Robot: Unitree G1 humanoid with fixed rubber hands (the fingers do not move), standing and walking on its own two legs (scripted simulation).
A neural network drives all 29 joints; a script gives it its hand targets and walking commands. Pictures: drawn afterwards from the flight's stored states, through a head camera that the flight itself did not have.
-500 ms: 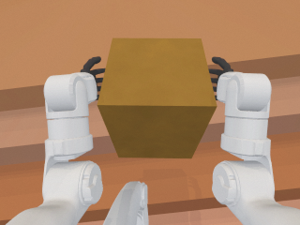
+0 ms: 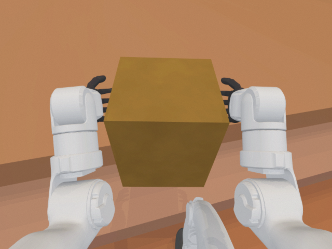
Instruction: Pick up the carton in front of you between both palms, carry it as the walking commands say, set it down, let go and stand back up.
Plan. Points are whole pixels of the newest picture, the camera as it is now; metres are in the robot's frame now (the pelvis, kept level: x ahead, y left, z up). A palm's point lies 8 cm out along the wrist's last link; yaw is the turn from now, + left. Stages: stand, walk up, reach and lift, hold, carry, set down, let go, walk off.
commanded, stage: carry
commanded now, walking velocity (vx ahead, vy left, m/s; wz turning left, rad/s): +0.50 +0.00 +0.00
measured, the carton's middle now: (164, 126) +0.40 -0.01 +0.10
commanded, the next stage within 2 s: none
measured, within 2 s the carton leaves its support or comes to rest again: neither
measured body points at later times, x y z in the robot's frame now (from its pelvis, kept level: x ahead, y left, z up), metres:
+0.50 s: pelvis +0.32 +0.00 +0.17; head +0.34 -0.03 +0.62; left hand +0.69 +0.19 +0.39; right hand +0.74 -0.11 +0.37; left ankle +0.49 +0.13 -0.35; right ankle +0.24 -0.13 -0.58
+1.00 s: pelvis +0.61 +0.02 +0.33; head +0.62 +0.06 +0.77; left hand +1.01 +0.18 +0.52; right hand +1.00 -0.12 +0.54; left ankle +0.49 +0.12 -0.42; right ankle +0.78 -0.10 -0.16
